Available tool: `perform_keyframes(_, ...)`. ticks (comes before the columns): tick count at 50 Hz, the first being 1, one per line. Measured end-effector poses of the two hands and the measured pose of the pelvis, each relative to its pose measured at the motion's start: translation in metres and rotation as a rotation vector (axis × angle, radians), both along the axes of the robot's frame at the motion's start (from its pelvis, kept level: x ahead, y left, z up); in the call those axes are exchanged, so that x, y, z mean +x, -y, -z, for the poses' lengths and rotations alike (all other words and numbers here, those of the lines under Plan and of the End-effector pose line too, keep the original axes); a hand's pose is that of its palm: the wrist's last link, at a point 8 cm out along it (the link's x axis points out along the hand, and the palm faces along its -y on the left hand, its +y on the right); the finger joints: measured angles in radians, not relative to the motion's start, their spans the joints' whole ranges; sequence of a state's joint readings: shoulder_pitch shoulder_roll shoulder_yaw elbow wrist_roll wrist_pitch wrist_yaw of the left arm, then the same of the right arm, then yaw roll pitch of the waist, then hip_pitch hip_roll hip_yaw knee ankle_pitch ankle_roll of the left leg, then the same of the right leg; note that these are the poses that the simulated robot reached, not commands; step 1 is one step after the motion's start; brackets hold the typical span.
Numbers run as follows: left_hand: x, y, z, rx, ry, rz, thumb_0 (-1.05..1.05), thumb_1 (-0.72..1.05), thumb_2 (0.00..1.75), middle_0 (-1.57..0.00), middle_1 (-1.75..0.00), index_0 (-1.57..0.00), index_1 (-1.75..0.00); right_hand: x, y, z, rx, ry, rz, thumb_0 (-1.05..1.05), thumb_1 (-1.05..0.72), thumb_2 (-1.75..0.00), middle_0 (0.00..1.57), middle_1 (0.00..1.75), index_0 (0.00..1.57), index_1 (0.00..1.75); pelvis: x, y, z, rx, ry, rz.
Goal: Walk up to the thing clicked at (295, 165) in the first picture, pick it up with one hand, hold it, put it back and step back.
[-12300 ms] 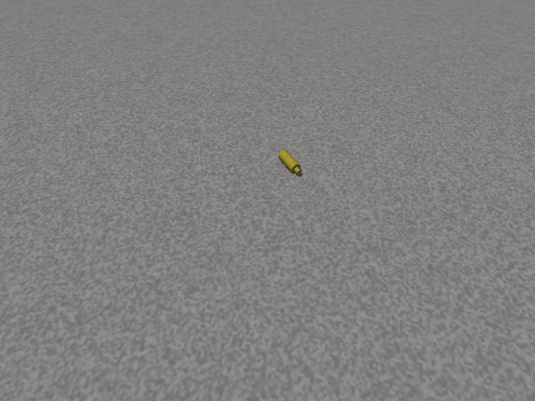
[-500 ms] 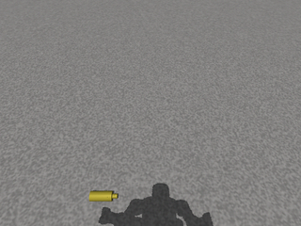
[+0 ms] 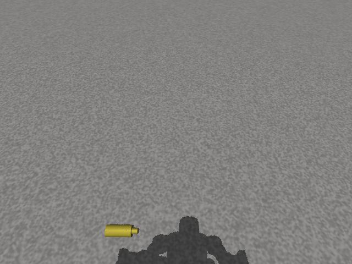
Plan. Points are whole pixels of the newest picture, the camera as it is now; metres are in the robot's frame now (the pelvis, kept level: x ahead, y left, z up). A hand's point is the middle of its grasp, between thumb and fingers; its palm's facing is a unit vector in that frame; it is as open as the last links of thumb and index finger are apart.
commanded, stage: walk up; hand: left
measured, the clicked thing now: (122, 230) +0.43 +0.29 -0.75
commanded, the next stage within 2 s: stand in 0.22 s
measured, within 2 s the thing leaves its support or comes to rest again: neither
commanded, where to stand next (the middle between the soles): +0.07 +0.00 m, yaw +2 degrees
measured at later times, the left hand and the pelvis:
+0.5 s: hand out of the picture +0.08 +0.26 -0.15, palm faces -0.01 -0.94 -0.34, open 7.3 cm; pelvis -0.01 +0.01 +0.00, yaw +0 degrees
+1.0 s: hand out of the picture +0.06 +0.27 -0.16, palm faces -0.02 -0.94 -0.34, open 7.3 cm; pelvis -0.01 +0.02 +0.00, yaw +0 degrees
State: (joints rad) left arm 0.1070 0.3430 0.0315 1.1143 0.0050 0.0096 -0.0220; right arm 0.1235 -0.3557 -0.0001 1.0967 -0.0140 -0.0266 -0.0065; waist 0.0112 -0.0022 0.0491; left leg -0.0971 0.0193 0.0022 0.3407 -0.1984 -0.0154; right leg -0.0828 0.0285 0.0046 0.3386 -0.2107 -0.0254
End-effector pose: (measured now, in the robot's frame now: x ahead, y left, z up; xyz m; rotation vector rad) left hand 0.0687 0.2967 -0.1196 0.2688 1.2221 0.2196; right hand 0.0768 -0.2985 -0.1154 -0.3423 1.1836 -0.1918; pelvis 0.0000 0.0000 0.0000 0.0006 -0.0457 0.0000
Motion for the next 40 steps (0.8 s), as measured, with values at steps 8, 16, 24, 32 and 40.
perform_keyframes(8,0.002,-0.001,0.000,-0.001,-0.008,0.007,0.01,0.91,0.89,-0.21,-0.30,-0.21,-0.30,-0.012,-0.002,0.002,0.000,-0.028,0.022,0.01,-0.90,-0.90,0.21,0.30,0.20,0.30,0.001,-0.002,0.000,0.000,-0.002,0.003)
perform_keyframes(16,0.007,-0.004,-0.002,0.010,0.003,0.023,0.01,0.91,0.89,-0.20,-0.30,-0.21,-0.30,-0.014,-0.006,0.004,0.010,-0.040,0.032,0.01,-0.90,-0.90,0.21,0.30,0.20,0.30,-0.001,-0.006,-0.001,-0.001,-0.002,0.004)
perform_keyframes(24,0.007,-0.009,-0.005,0.024,0.003,0.036,0.00,0.91,0.89,-0.21,-0.30,-0.21,-0.30,-0.011,-0.014,0.006,0.030,-0.042,0.019,0.01,-0.90,-0.90,0.21,0.30,0.20,0.30,-0.005,-0.009,-0.002,0.000,-0.005,0.003)
perform_keyframes(32,-0.001,-0.013,-0.005,0.028,-0.009,0.035,0.00,0.91,0.89,-0.20,-0.30,-0.21,-0.30,-0.012,-0.017,0.006,0.034,-0.049,0.016,0.01,-0.90,-0.90,0.21,0.30,0.20,0.30,-0.006,-0.011,-0.003,0.000,-0.008,0.001)
perform_keyframes(40,-0.008,-0.015,-0.003,0.026,-0.021,0.031,0.00,0.91,0.89,-0.20,-0.30,-0.21,-0.30,-0.013,-0.017,0.004,0.026,-0.052,0.016,0.01,-0.90,-0.90,0.21,0.30,0.20,0.30,-0.006,-0.013,-0.003,0.001,-0.009,-0.002)
